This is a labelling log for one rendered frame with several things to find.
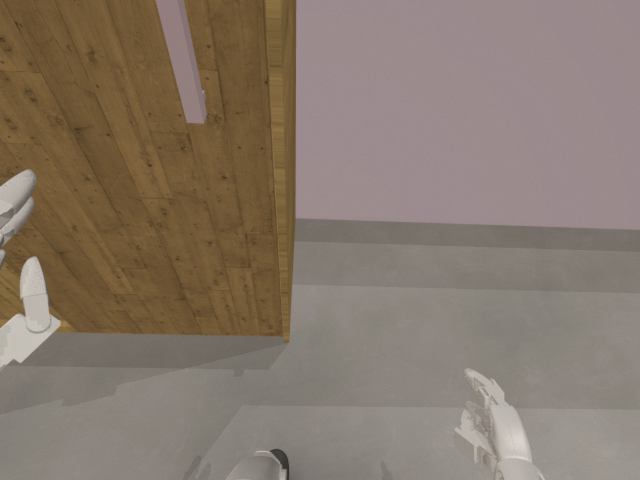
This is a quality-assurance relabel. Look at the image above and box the robot right forearm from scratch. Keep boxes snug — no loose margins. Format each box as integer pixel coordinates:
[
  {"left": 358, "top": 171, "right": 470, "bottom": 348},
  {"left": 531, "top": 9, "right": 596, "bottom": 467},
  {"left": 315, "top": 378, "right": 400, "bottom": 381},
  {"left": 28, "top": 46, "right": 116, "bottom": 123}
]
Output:
[{"left": 493, "top": 458, "right": 545, "bottom": 480}]

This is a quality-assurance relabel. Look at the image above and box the handle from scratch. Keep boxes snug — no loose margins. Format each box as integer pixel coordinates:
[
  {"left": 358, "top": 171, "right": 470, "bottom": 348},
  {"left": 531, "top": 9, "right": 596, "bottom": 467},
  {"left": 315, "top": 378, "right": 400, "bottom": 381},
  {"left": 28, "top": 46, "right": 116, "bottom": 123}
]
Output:
[{"left": 155, "top": 0, "right": 207, "bottom": 124}]

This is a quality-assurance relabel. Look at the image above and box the left robot foot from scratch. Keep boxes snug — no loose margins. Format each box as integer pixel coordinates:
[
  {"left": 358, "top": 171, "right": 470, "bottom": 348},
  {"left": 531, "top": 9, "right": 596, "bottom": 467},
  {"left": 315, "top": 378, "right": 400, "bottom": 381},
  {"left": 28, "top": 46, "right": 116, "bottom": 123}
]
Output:
[{"left": 269, "top": 449, "right": 289, "bottom": 480}]

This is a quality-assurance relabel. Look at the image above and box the left robot shin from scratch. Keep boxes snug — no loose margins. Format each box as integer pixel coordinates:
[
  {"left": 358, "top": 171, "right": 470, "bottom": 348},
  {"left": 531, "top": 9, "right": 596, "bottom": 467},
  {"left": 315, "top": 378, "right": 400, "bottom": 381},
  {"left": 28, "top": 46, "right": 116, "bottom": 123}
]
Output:
[{"left": 253, "top": 451, "right": 280, "bottom": 464}]

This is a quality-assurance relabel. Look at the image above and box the robot left hand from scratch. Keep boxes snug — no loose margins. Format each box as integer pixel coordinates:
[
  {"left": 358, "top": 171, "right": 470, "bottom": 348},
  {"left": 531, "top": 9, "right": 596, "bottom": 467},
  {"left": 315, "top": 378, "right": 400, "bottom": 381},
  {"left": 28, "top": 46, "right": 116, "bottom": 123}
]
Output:
[{"left": 0, "top": 169, "right": 61, "bottom": 371}]

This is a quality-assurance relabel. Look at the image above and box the robot right hand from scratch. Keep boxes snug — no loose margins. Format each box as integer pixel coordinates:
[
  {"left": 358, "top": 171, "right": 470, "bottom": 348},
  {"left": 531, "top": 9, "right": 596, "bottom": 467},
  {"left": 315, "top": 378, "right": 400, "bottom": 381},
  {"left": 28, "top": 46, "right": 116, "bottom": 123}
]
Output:
[{"left": 454, "top": 368, "right": 533, "bottom": 472}]

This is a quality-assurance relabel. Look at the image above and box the wardrobe door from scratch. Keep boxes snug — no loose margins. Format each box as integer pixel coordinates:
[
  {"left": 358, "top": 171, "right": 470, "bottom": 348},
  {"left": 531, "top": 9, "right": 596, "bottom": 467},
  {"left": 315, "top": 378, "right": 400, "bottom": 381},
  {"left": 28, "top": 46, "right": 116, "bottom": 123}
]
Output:
[
  {"left": 0, "top": 0, "right": 283, "bottom": 336},
  {"left": 0, "top": 262, "right": 65, "bottom": 321}
]

